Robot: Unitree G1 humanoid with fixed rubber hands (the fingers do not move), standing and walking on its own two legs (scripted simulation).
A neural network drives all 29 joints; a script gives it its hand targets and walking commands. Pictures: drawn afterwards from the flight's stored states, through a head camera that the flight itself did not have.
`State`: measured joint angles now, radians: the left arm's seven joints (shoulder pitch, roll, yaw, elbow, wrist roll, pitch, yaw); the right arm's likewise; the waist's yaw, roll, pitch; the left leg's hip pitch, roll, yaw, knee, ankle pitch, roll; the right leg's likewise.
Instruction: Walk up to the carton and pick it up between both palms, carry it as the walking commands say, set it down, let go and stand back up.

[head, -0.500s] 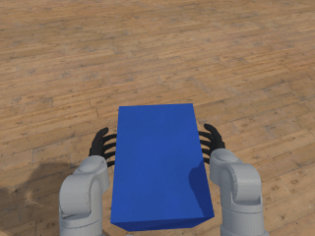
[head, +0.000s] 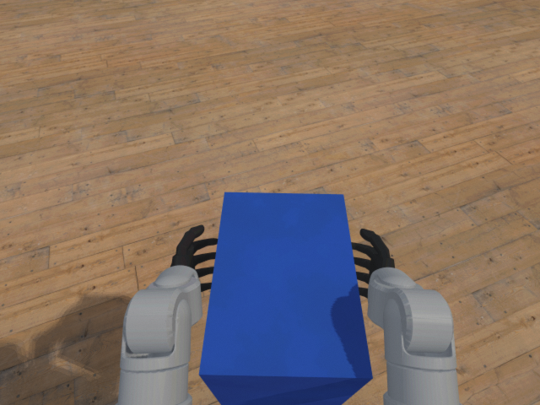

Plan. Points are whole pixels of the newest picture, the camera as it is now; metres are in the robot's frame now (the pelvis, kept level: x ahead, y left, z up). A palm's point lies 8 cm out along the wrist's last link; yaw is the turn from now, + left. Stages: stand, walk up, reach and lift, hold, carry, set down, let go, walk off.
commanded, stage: carry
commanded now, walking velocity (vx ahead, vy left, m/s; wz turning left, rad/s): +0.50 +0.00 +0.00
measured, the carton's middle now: (281, 306) +0.28 +0.00 +0.00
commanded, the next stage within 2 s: none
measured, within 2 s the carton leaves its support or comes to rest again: neither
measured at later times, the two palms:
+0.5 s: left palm (241, 109) +0.68 +0.07 +0.08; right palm (367, 118) +0.65 -0.19 +0.07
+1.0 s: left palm (249, 35) +1.03 +0.06 +0.08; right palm (343, 39) +1.01 -0.19 +0.07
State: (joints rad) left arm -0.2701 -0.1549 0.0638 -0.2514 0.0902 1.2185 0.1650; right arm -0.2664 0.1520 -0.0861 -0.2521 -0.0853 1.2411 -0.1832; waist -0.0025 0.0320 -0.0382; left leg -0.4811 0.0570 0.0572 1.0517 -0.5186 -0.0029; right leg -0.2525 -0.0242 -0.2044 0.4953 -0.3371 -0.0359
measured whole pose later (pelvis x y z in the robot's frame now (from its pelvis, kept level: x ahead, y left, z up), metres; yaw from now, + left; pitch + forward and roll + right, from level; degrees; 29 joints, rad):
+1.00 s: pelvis +0.74 -0.04 +0.00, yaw -5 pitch +5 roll -1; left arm -0.25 -0.15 0.09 -0.28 0.06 1.25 0.18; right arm -0.26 0.15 -0.04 -0.23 -0.09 1.25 -0.18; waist -0.02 0.02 -0.04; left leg -0.15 0.07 0.17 0.44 -0.36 0.01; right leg -0.51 -0.03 -0.08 0.90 -0.40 0.00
